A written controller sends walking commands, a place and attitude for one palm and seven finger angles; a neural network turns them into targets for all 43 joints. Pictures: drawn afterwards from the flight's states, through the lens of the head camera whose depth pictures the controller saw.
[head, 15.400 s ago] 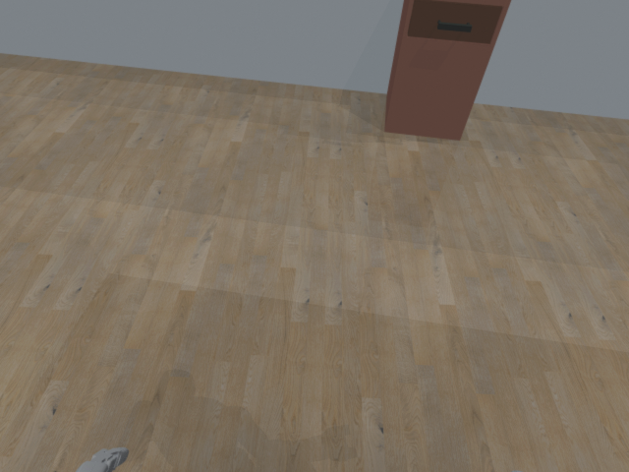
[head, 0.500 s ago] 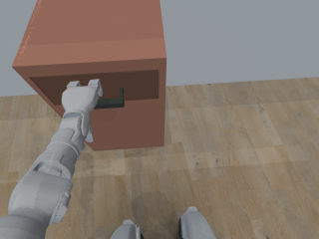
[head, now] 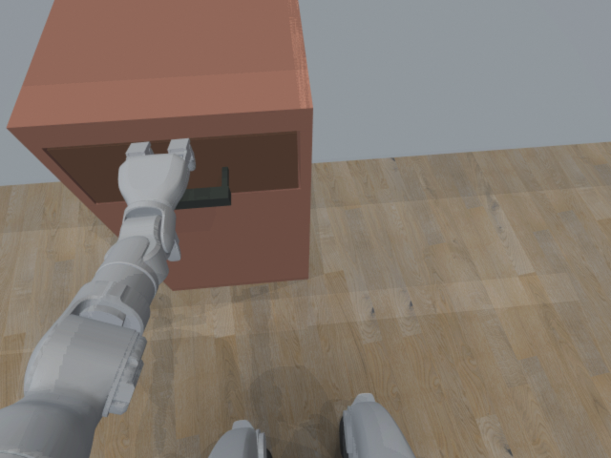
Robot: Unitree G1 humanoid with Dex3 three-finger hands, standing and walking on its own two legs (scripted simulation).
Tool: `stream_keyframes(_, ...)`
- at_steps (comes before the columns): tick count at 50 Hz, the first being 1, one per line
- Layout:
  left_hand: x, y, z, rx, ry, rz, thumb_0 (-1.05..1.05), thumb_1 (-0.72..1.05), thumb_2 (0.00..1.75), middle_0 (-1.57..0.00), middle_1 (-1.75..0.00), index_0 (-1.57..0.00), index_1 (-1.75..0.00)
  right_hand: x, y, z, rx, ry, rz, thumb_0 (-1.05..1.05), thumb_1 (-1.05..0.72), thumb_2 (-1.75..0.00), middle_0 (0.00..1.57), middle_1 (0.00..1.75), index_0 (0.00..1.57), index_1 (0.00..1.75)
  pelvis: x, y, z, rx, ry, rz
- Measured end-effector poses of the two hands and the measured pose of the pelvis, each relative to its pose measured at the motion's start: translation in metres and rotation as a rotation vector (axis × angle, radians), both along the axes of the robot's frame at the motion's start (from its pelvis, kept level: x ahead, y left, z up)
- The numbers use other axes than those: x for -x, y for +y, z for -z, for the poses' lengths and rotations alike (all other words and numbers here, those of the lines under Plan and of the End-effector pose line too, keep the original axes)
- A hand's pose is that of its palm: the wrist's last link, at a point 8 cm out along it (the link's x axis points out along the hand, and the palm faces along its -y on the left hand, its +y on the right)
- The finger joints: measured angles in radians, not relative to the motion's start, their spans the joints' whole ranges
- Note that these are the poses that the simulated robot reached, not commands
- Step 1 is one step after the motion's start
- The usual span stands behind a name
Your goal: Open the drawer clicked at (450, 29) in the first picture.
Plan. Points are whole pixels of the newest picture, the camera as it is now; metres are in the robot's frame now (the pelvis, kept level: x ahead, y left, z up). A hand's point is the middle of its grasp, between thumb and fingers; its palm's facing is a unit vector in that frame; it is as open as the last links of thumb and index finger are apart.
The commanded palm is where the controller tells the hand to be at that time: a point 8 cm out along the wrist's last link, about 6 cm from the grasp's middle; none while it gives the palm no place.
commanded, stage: move the hooked fingers above the handle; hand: left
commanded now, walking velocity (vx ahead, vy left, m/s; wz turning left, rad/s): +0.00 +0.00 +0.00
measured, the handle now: (186, 187) +0.55 +0.17 -0.08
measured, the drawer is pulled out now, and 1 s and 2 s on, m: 0.00 0.00 0.00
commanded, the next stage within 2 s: lower the fingers behind the handle in 1.06 s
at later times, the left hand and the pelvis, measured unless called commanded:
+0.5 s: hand (167, 208) +0.47 +0.17 -0.02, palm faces -0.11 +0.00 -0.99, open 13.8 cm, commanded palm +0.47 +0.16 +0.03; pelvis +0.00 +0.00 +0.00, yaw +1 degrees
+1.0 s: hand (177, 213) +0.47 +0.16 -0.03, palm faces -0.10 -0.02 -0.99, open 13.8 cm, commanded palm +0.47 +0.16 +0.03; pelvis +0.00 +0.00 +0.00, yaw +1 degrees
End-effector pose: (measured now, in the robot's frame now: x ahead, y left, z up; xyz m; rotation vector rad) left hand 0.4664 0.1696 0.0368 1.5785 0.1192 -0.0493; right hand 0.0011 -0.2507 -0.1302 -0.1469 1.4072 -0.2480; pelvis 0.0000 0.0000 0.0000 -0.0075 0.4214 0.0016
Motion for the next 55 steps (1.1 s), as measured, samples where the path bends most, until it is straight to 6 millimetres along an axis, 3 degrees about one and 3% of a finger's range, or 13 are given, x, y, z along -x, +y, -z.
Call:
stream_keyframes(9,-0.004,-0.023,0.015,0.07,-0.046,0.112,0.0,-0.49,0.31,-0.32,-1.2,-0.32,-1.2,-0.007,-0.013,-0.002,0.048,-0.032,-0.024,0.0,-0.9,-0.9,0.2,0.3,0.21,0.3,-0.002,0.0,0.009,0.001,0.024,0.002)
stream_keyframes(15,-0.002,-0.002,0.024,0.017,-0.127,0.033,0.0,-0.49,0.31,-0.32,-1.2,-0.32,-1.2,-0.011,-0.019,0.009,0.043,-0.009,-0.029,0.0,-0.9,-0.9,0.2,0.3,0.21,0.3,0.001,0.001,0.016,-0.002,0.042,0.012)
stream_keyframes(21,0.007,0.017,0.016,-0.032,-0.058,-0.056,0.0,-0.49,0.31,-0.32,-1.2,-0.32,-1.2,-0.021,-0.012,0.008,0.013,-0.008,-0.026,0.0,-0.9,-0.9,0.2,0.3,0.2,0.3,-0.001,0.0,0.006,0.0,0.018,0.0)
stream_keyframes(27,0.006,-0.01,0.001,0.032,0.003,0.047,-0.01,-0.49,0.31,-0.32,-1.2,-0.32,-1.2,-0.032,-0.009,-0.007,0.031,-0.058,-0.041,0.0,-0.9,-0.9,0.2,0.3,0.21,0.3,-0.006,-0.001,-0.004,0.004,-0.011,-0.017)
stream_keyframes(33,-0.006,-0.037,0.0,0.083,-0.079,0.13,0.0,-0.49,0.3,-0.32,-1.2,-0.32,-1.2,-0.032,-0.016,-0.007,0.06,-0.085,-0.047,0.0,-0.9,-0.9,0.2,0.3,0.21,0.3,-0.005,-0.002,0.004,0.002,0.007,-0.006)
stream_keyframes(38,-0.008,-0.02,0.014,0.008,-0.13,0.04,0.0,-0.49,0.31,-0.32,-1.2,-0.32,-1.2,-0.023,-0.019,0.005,0.048,-0.054,-0.032,0.0,-0.9,-0.9,0.2,0.3,0.21,0.3,-0.001,-0.002,0.012,-0.007,0.028,0.015)
stream_keyframes(42,0.002,0.005,0.026,-0.049,-0.064,-0.051,0.0,-0.49,0.31,-0.31,-1.2,-0.32,-1.2,-0.016,-0.015,0.012,0.018,-0.02,-0.017,0.0,-0.9,-0.9,0.2,0.3,0.2,0.3,0.001,-0.002,0.011,-0.012,0.029,0.02)
stream_keyframes(45,0.012,0.013,0.025,-0.032,-0.005,-0.063,0.0,-0.49,0.31,-0.32,-1.2,-0.32,-1.2,-0.015,-0.011,0.01,0.007,-0.007,-0.013,0.0,-0.9,-0.9,0.2,0.3,0.2,0.3,0.0,-0.002,0.005,-0.011,0.019,0.012)
stream_keyframes(50,0.016,-0.009,0.007,0.037,-0.003,0.064,-0.01,-0.49,0.31,-0.32,-1.2,-0.32,-1.2,-0.019,-0.009,-0.001,0.025,-0.027,-0.034,0.0,-0.9,-0.9,0.2,0.3,0.21,0.3,-0.003,-0.003,-0.002,-0.003,-0.009,-0.013)
stream_keyframes(55,0.001,-0.033,-0.006,0.062,-0.108,0.136,-0.01,-0.49,0.3,-0.32,-1.2,-0.32,-1.2,-0.023,-0.017,-0.005,0.058,-0.066,-0.049,0.0,-0.9,-0.9,0.2,0.3,0.21,0.3,-0.002,-0.005,0.004,0.003,-0.002,-0.018)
